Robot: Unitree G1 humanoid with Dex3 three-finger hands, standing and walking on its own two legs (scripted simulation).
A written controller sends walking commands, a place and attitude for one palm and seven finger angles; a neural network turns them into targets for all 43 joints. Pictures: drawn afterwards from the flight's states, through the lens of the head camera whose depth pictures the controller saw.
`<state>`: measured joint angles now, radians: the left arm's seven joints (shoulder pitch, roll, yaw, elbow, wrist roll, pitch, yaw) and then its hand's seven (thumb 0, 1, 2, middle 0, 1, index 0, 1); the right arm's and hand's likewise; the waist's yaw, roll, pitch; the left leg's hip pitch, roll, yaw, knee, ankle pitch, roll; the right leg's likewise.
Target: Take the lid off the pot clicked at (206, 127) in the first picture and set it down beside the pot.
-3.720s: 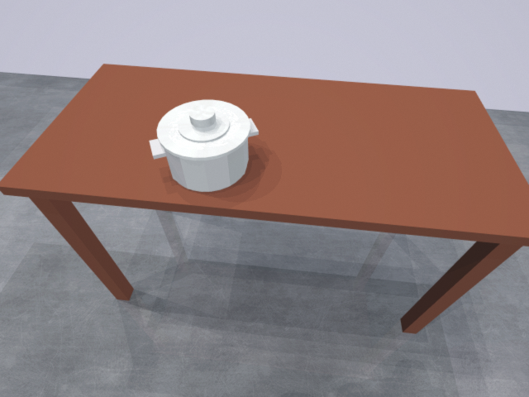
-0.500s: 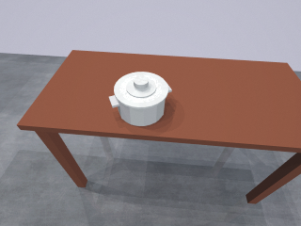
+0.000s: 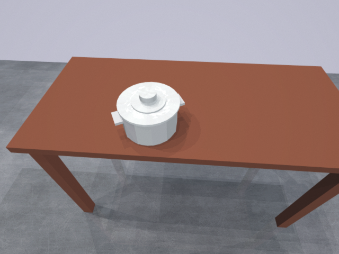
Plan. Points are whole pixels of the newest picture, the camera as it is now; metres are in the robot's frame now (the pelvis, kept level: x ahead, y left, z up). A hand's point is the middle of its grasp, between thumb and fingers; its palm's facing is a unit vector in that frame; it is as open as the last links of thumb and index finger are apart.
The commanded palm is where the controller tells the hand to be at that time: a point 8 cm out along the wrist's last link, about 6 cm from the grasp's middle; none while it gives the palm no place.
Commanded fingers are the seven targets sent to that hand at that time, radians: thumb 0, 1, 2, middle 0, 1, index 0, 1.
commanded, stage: look again from close up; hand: left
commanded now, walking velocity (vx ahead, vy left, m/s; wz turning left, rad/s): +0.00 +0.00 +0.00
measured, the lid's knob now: (147, 95) +0.54 +0.10 +0.06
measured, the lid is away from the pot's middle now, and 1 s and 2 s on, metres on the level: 0.00 0.00 0.00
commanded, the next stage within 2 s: lift the closed hand beside the body in 0.58 s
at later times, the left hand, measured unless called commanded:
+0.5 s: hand out of the picture +0.00 +0.15 -0.17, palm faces +0.02 -0.98 -0.18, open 7.4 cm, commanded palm none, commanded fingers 0.00 0.90 0.90 -0.20 -0.30 -0.20 -0.30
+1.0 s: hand (104, 248) +0.15 +0.17 -0.07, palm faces +0.20 -0.95 -0.23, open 5.4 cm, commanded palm +0.10 +0.22 -0.04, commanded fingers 0.00 0.90 0.90 -0.95 -1.12 -0.95 -1.12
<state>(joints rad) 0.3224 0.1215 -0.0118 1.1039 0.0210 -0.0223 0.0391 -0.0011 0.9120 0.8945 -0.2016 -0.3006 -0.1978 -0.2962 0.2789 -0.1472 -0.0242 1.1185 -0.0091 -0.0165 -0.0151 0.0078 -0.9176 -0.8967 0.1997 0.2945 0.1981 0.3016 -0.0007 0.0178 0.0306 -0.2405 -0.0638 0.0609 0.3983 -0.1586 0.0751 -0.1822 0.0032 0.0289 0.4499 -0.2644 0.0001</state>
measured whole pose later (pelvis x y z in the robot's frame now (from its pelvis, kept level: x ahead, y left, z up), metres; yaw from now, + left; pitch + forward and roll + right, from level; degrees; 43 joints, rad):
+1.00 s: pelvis +0.01 -0.02 +0.00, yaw +2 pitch -1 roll +0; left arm 0.46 0.16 0.04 0.26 -0.03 -0.07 0.10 0.01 0.93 0.89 -0.55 -0.68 -0.54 -0.68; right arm 0.15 -0.25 -0.06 0.75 0.02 -0.10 0.03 0.01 -0.91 -0.90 0.20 0.29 0.20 0.30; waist -0.02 0.01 0.03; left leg -0.22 -0.04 0.01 0.39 -0.16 0.04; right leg -0.13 0.03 -0.02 0.38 -0.25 -0.03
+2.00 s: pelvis +0.02 -0.01 +0.00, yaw +2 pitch -2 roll -1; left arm 0.65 0.29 0.15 -0.26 -0.03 -0.10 0.07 0.01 0.90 0.89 -1.30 -1.50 -1.29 -1.50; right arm 0.15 -0.21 0.00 0.60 0.00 -0.06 -0.03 0.01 -0.90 -0.90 0.20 0.29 0.20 0.30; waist 0.06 0.03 0.03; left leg -0.18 -0.04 0.01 0.40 -0.19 0.06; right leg -0.05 0.03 -0.02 0.32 -0.24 -0.02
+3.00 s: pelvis -0.02 -0.01 +0.00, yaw +3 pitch -1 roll -2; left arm 0.14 0.68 0.07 -0.24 0.72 -0.06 -0.29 0.00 0.10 1.19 -0.97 -0.53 -0.97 -0.52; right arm 0.11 -0.29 0.02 0.54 0.04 0.16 0.02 0.01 -0.90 -0.90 0.20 0.29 0.20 0.30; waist 0.07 0.11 0.06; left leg -0.30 -0.04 -0.01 0.46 -0.15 0.07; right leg -0.18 0.03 -0.04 0.41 -0.22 -0.01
